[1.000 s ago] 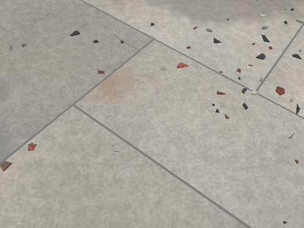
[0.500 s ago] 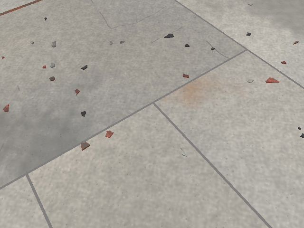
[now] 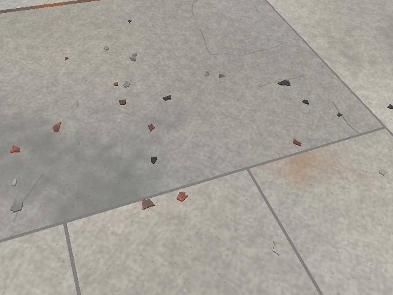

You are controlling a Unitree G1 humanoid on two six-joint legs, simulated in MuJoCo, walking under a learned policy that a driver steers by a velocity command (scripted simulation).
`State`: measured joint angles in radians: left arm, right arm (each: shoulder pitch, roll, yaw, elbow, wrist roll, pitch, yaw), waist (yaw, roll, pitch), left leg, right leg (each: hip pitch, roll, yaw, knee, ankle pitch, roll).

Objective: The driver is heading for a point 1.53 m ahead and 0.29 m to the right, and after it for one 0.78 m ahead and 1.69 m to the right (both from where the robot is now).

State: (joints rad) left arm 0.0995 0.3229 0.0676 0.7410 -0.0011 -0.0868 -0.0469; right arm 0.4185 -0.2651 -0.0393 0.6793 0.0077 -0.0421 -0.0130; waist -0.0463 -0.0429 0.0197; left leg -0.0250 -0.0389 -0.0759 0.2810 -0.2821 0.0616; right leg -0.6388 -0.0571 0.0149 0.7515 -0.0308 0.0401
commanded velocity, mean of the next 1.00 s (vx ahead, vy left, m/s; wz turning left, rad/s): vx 0.49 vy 0.00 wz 0.04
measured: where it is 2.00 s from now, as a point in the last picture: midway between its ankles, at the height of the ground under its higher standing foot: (208, 139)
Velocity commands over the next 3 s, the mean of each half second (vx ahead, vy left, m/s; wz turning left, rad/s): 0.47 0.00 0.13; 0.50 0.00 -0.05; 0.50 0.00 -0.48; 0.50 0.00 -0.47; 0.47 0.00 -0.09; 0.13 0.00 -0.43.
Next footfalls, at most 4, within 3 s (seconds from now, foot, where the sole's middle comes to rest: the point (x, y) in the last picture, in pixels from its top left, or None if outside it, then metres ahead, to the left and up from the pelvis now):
0.20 right None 0.31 -0.13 -0.78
0.72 left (144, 259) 0.60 0.13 -0.78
1.26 right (210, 189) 0.89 -0.12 -0.78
1.74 left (181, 129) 1.22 -0.01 -0.78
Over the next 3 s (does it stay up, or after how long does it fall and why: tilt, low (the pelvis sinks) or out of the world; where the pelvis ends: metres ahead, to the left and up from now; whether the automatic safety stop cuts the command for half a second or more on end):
stays up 1.43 -0.32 -0.01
